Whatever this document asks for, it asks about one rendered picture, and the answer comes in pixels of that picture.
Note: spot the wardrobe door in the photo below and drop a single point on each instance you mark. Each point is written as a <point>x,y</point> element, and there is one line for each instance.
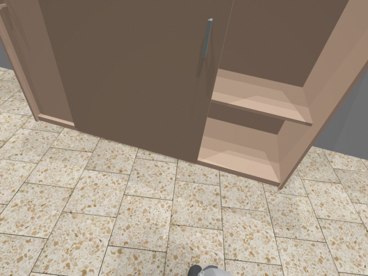
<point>133,70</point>
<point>26,28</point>

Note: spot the robot right shin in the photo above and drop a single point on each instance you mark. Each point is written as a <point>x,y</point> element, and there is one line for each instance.
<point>210,266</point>

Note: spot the right robot foot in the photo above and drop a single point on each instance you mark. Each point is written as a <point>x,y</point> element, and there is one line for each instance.
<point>194,270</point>

